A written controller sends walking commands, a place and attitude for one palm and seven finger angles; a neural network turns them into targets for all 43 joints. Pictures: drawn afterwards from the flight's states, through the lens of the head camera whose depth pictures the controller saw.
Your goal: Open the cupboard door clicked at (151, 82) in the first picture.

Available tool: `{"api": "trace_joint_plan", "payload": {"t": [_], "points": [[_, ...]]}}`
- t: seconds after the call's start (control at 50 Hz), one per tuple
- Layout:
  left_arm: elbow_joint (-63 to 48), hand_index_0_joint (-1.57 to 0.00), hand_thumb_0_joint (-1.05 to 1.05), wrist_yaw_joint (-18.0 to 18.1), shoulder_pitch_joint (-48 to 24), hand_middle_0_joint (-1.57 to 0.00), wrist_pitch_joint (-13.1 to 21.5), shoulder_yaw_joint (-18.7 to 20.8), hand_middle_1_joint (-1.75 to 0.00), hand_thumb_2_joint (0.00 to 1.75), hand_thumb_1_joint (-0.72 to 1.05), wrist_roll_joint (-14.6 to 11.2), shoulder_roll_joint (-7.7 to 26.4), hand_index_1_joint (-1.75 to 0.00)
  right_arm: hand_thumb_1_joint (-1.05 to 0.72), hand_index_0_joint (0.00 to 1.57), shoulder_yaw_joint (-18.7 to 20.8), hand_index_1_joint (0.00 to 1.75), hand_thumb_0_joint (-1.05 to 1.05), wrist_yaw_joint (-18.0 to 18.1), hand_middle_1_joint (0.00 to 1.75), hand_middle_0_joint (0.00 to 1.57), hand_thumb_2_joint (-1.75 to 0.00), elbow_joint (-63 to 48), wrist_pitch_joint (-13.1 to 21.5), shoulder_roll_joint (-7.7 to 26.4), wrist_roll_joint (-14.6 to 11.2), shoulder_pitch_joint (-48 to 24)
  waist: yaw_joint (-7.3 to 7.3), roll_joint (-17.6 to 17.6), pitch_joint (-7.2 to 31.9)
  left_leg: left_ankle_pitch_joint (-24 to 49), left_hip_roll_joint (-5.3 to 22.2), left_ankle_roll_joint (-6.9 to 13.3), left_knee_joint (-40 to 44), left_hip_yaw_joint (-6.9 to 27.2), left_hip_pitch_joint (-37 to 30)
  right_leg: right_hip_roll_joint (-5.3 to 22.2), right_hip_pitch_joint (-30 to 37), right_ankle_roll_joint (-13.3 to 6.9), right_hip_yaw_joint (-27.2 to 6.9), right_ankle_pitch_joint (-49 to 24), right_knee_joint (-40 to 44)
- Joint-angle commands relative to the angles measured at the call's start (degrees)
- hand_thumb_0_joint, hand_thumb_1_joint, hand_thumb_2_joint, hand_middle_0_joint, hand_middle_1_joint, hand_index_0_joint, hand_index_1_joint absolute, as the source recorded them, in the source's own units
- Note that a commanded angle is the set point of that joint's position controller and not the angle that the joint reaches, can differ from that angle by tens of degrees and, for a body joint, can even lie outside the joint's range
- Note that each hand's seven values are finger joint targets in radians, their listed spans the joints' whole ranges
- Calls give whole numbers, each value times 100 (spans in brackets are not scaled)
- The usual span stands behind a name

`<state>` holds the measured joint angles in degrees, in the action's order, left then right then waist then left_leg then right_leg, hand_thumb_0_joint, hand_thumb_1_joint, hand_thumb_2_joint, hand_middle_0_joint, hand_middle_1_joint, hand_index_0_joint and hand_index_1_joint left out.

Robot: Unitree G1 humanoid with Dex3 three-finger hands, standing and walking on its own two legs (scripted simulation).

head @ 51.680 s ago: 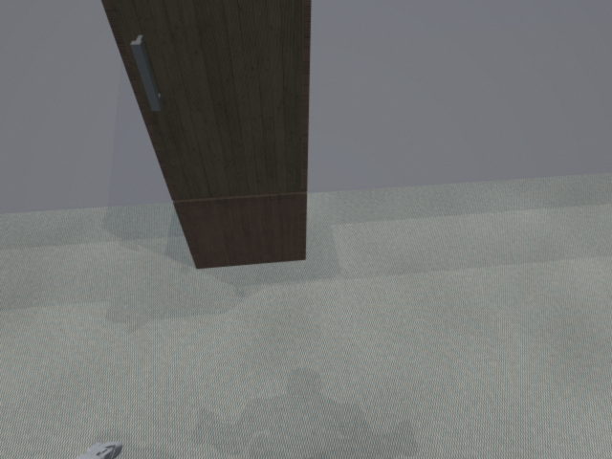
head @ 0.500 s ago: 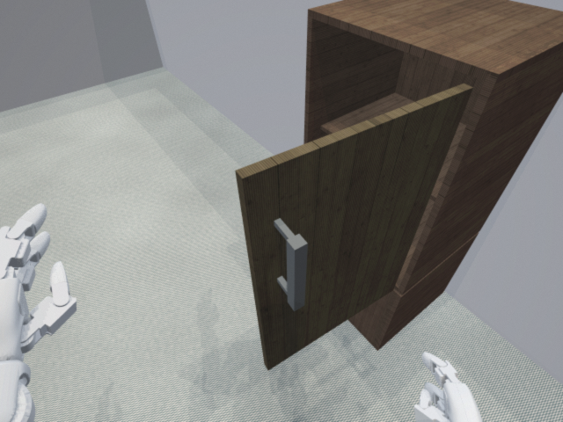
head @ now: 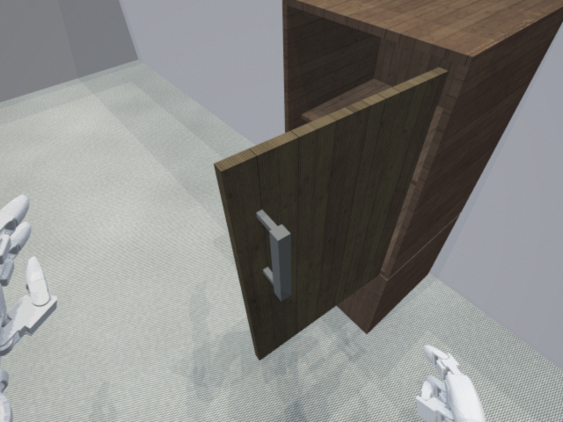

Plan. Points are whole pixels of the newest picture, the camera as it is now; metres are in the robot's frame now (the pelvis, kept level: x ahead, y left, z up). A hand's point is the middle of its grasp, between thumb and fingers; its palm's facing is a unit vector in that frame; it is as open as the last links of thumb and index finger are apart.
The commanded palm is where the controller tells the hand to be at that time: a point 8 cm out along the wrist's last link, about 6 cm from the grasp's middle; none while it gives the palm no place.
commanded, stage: step back with the hand held close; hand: left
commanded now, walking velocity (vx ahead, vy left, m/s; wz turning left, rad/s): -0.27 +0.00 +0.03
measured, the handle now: (273, 257) +0.34 +0.05 +0.06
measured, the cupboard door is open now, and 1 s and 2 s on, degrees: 85 85 85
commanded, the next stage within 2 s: stop stepping back and stand still in 0.82 s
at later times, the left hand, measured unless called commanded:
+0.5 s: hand out of the picture +0.10 +0.29 +0.15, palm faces +0.45 -0.76 -0.47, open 7.4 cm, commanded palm +0.04 +0.33 +0.17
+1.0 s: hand out of the picture +0.01 +0.30 +0.16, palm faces +0.35 -0.80 -0.48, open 7.4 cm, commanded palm -0.06 +0.34 +0.17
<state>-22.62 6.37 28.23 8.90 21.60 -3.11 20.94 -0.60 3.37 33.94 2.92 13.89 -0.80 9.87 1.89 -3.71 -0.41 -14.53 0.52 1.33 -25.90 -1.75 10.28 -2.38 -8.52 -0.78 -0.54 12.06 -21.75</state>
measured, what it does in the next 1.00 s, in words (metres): walks backwards: right foot, then left foot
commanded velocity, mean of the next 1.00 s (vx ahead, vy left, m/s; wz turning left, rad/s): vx -0.26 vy -0.01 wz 0.01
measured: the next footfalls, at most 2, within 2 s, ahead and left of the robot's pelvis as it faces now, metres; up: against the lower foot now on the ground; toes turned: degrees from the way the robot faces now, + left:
right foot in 0.64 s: -0.10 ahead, -0.10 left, +0.00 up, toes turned +8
left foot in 0.84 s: -0.09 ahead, +0.11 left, +0.00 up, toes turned +2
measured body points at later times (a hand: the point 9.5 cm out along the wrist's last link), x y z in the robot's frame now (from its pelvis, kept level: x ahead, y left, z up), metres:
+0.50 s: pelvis -0.09 +0.02 -0.02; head -0.08 +0.03 +0.43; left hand +0.07 +0.33 +0.18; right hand +0.07 -0.22 -0.09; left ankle -0.01 +0.10 -0.74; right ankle -0.01 -0.11 -0.74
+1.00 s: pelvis -0.20 +0.04 +0.00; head -0.17 +0.07 +0.44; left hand -0.02 +0.34 +0.18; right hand -0.01 -0.19 -0.06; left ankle -0.13 +0.11 -0.74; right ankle -0.23 -0.09 -0.69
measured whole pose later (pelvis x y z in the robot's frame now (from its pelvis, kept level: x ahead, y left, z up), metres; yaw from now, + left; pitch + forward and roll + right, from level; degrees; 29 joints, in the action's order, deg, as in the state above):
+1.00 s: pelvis -0.20 +0.04 +0.00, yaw -1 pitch +1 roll -3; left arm -32.7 7.6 31.7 11.2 25.7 -3.1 27.3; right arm 0.4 1.8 33.4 7.3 10.7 0.1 7.4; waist 0.6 1.8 -3.4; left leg -7.1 0.6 3.9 -26.1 -2.6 20.2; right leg -4.5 -22.4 1.5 -2.4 26.3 -50.0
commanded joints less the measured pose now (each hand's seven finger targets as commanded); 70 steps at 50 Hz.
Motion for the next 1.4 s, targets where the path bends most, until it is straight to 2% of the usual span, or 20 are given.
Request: {"api": "trace_joint_plan", "payload": {"t": [0.0,0.16,0.38,0.46,0.52,0.6,0.66,0.72,0.76,0.8,0.86,0.94,1.02,1.06,1.12,1.14,1.18,1.2,1.26,1.38], "points": [[-1152,-20,0,155,59,-20,347,846,-30,90,90,44,1298,-30,-90,20,352,30,0,135,30,20,-90,-946,91,667,-6,-554,-97,194,913,2147,356,33,150,217,-231,565,158,52,-326,-2554,-91],[-1708,-20,0,270,396,-20,396,1028,-30,90,90,55,1399,-30,-90,20,378,30,0,168,30,20,-90,-1194,8,630,-28,-505,-101,-23,984,1656,484,93,269,373,561,403,310,96,-339,-2004,-569],[-1728,-20,0,406,-19,-20,666,964,-30,90,90,244,1268,-30,-90,20,370,30,0,182,30,20,-90,-1079,357,739,27,-240,-258,162,191,-1916,432,281,352,758,2153,440,-361,26,-728,942,-217],[-1886,-20,0,448,-204,-20,779,1072,-30,90,90,355,1228,-30,-90,20,355,30,0,218,30,20,-90,-1065,551,759,49,-274,-156,-849,384,-2880,1192,562,1537,1563,3359,-171,916,227,-62,187,-2079],[-1682,-20,0,403,-96,-20,808,1152,-30,90,90,338,1237,-30,-90,20,379,30,0,184,30,20,-90,-1000,674,650,84,-281,-136,-588,404,-2760,1452,730,1476,1678,3410,-239,955,196,-164,642,-2575],[-1699,-20,0,353,-159,-20,852,1011,-30,90,90,193,1203,-30,-90,20,355,30,0,73,30,20,-90,-754,766,599,153,-275,-199,-272,12,-1523,899,348,701,1119,2058,38,-308,-148,-638,633,-657],[-1762,-20,0,389,-449,-20,866,757,-30,90,90,126,1287,-30,-90,20,411,30,0,-1,30,20,-90,-612,721,476,20,-224,-280,1207,1033,144,8,-152,-1199,108,181,1193,-1190,-354,-1747,-1431,288],[-1604,-20,0,398,-147,-20,702,981,-30,90,90,162,1512,-30,-90,20,358,30,0,14,30,20,-90,-650,555,357,79,-439,-201,1372,666,-849,-145,-212,-2342,361,1091,1751,-1033,-828,-1948,-2515,247],[-1621,-20,0,367,-201,-20,671,1054,-30,90,90,207,1536,-30,-90,20,233,30,0,55,30,20,-90,-634,465,321,70,-525,-238,978,454,-683,-39,-220,-1218,284,1169,1405,-628,-598,-1387,-3671,-243],[-1860,-20,0,340,-298,-20,670,1127,-30,90,90,157,1653,-30,-90,20,268,30,0,169,30,20,-90,-631,412,510,27,-614,-251,15,589,2005,200,-163,339,328,605,587,-419,-39,-675,-3347,-890],[-2071,-20,0,209,355,-20,715,1254,-30,90,90,-1,1645,-30,-90,20,446,30,0,44,30,20,-90,-888,515,550,97,-358,-86,-1262,1628,5430,1684,489,538,1530,-322,-194,-816,204,-231,1616,-2652],[-2322,-20,0,227,678,-20,586,942,-30,90,90,-4,1200,-30,-90,20,477,30,0,-115,30,20,-90,-644,746,516,76,-57,-174,-379,1474,4138,1630,632,445,1034,-814,-85,-1448,265,-182,1491,-3255],[-2217,-20,0,358,433,-20,341,922,-30,90,90,12,1235,-30,-90,20,320,30,0,-4,30,20,-90,-738,797,456,97,-261,-270,-700,634,-1423,1327,396,1877,1160,576,-93,-719,249,193,1578,-2540],[-2081,-20,0,443,321,-20,264,897,-30,90,90,34,1255,-30,-90,20,264,30,0,60,30,20,-90,-734,771,437,142,-289,-250,-1088,490,-2433,1072,48,2452,1001,1056,-361,18,118,599,1873,-1844],[-2070,-20,0,446,383,-20,239,843,-30,90,90,49,1351,-30,-90,20,240,30,0,105,30,20,-90,-756,683,387,173,-305,-231,-1024,487,-2063,459,-424,1828,340,1202,-398,859,-115,847,1560,147],[-2131,-20,0,419,400,-20,247,935,-30,90,90,44,1514,-30,-90,20,216,30,0,91,30,20,-90,-755,622,328,166,-301,-254,-436,581,-1435,159,-420,805,-32,931,81,535,-294,383,1335,835],[-2409,-20,0,424,117,-20,312,1234,-30,90,90,9,1932,-30,-90,20,232,30,0,72,30,20,-90,-581,484,425,241,-319,-192,1185,497,-348,-23,-282,-2343,73,802,2067,-1322,-1129,-1956,2000,1668],[-2190,-20,0,465,-160,-20,336,1264,-30,90,90,26,1851,-30,-90,20,231,30,0,55,30,20,-90,-528,519,522,277,-384,-149,1063,417,-506,-8,-287,-3061,235,1497,2324,-1288,-1407,-2350,2328,1704],[-1429,-20,0,389,-426,-20,371,808,-30,90,90,77,1360,-30,-90,20,304,30,0,104,30,20,-90,-426,564,540,94,-222,-332,925,-255,-318,255,-235,-3036,237,2389,1726,-714,-995,-1535,1545,1163],[-1380,-20,0,458,-641,-20,522,696,-30,90,90,184,1276,-30,-90,20,280,30,0,293,30,20,-90,-451,746,497,107,-119,-249,445,-116,-400,123,90,-20,-356,90,1067,-981,-554,-642,1077,-138]]}}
